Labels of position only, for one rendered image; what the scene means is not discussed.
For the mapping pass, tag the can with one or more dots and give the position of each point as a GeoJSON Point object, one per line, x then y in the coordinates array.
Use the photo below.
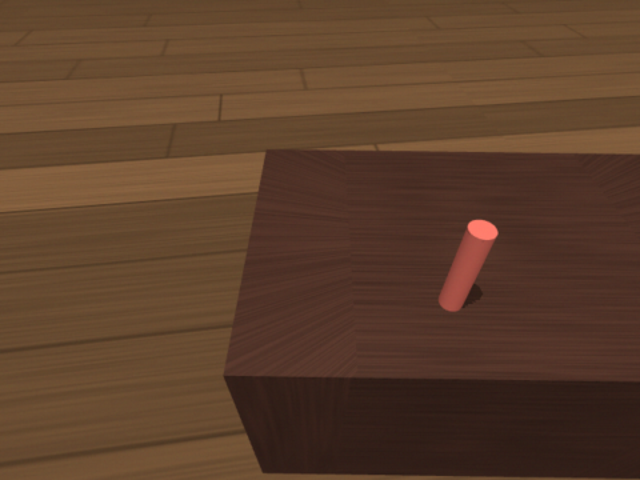
{"type": "Point", "coordinates": [472, 252]}

